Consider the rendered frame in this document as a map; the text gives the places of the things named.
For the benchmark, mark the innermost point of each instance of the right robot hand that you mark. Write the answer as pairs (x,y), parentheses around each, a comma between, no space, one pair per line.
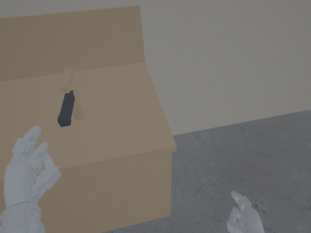
(249,220)

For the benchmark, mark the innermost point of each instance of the counter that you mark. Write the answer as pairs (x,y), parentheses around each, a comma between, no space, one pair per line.
(115,158)

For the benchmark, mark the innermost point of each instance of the left robot forearm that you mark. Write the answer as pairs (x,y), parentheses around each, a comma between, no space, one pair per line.
(22,217)

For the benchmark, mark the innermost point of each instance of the tap lever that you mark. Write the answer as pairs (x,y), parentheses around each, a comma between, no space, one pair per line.
(64,118)

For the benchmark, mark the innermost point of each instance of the left robot hand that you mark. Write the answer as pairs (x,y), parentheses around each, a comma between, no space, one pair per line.
(21,183)

